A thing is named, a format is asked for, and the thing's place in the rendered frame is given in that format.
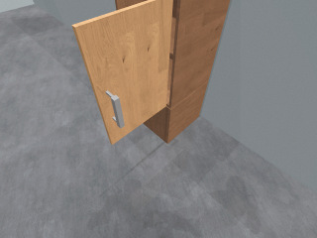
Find cupboard door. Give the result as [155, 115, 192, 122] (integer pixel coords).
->
[71, 0, 173, 145]

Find handle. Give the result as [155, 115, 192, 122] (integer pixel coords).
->
[105, 90, 125, 129]

